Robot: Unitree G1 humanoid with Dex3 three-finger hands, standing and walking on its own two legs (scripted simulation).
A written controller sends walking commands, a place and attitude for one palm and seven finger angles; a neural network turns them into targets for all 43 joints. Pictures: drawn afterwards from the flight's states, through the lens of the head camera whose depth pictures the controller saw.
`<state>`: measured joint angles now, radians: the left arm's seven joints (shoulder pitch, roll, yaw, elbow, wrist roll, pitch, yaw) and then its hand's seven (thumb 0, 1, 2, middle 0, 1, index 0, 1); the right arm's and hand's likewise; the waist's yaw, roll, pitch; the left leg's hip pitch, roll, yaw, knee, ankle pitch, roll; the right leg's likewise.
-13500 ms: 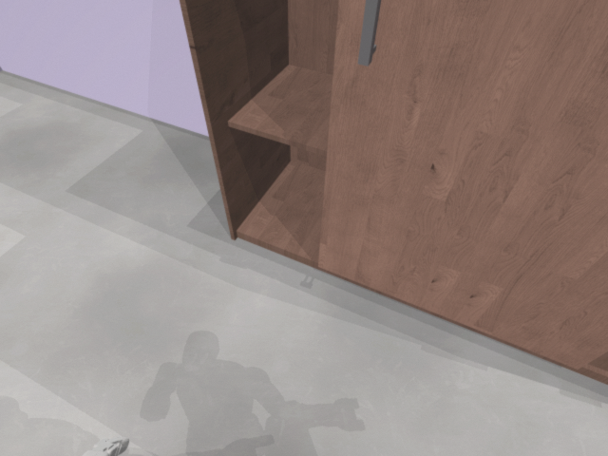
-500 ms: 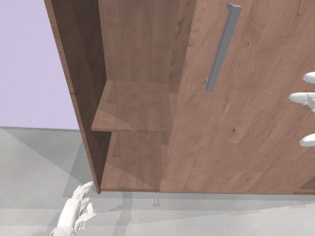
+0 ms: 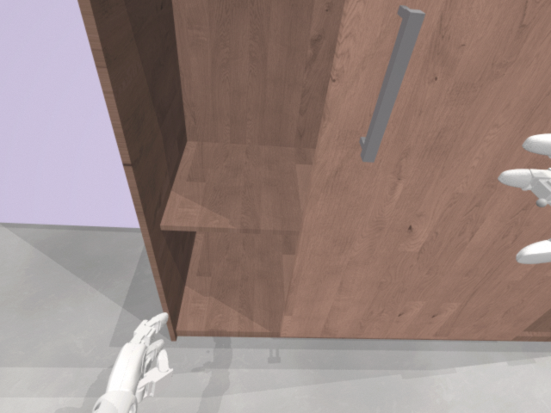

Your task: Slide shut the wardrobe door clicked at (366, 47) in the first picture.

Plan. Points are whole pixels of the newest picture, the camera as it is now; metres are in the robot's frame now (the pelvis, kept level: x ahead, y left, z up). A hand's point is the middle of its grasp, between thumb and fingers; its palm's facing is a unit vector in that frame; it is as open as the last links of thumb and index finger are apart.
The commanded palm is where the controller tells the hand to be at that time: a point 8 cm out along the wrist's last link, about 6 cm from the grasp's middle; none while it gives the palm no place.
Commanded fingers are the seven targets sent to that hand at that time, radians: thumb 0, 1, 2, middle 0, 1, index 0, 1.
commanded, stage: move the hooked fingers beside the handle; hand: right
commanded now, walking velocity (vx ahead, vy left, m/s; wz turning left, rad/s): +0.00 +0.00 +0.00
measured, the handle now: (384, 90) +0.56 -0.18 +0.25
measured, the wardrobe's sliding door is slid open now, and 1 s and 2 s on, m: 0.38 0.38 0.38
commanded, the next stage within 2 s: none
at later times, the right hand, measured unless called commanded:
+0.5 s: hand (489, 164) +0.35 -0.26 +0.25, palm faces +0.05 +1.00 -0.04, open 14.0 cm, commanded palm +0.32 -0.31 +0.25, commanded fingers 0.00 0.50 -0.30 0.30 1.20 0.30 1.20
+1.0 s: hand (455, 139) +0.41 -0.25 +0.25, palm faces +0.06 +1.00 -0.02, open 14.0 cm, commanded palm +0.39 -0.30 +0.25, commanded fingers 0.00 0.50 -0.30 0.30 1.20 0.30 1.20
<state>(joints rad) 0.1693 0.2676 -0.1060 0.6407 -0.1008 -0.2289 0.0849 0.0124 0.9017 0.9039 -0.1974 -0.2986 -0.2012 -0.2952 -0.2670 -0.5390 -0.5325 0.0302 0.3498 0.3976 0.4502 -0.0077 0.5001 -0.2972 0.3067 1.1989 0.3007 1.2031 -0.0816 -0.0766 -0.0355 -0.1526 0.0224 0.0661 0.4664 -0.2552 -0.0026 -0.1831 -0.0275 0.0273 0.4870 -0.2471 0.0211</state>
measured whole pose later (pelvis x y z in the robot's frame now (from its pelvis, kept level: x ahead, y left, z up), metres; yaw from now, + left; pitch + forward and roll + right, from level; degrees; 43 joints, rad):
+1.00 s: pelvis +0.01 -0.01 +0.00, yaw +2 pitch +1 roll +0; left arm 0.23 0.27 -0.07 0.66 -0.09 -0.16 0.09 0.01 0.90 0.90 -0.20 -0.30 -0.20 -0.30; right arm -0.70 -0.53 -0.41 0.57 0.20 0.29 0.32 -0.01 0.50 -0.30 0.31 1.20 0.30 1.20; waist 0.00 -0.05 -0.05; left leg -0.22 0.02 0.04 0.45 -0.25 -0.01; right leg -0.24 -0.03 0.00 0.47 -0.25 0.01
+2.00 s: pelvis +0.03 -0.02 +0.00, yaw +3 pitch +6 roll +1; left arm 0.41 0.29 -0.02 0.70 -0.06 -0.10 0.07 0.01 0.90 0.90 -0.20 -0.30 -0.20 -0.30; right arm -0.92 -0.59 -0.44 0.91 0.10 0.10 0.29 -0.01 0.50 -0.30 0.30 1.20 0.30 1.20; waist 0.08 -0.04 -0.06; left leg -0.30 0.01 0.01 0.43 -0.24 -0.02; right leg -0.32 -0.04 -0.03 0.49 -0.28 0.00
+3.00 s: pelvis +0.02 -0.01 +0.00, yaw +3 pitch +5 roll +1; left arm 0.36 0.27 -0.03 0.71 -0.06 -0.13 0.08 0.01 0.90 0.90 -0.20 -0.30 -0.20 -0.30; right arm -0.99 -0.51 -0.38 0.96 0.09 0.10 0.19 -0.01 0.50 -0.30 0.30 1.20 0.30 1.20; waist 0.08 -0.04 -0.06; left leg -0.29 0.01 0.01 0.44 -0.23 -0.02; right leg -0.31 -0.04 -0.02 0.49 -0.26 0.01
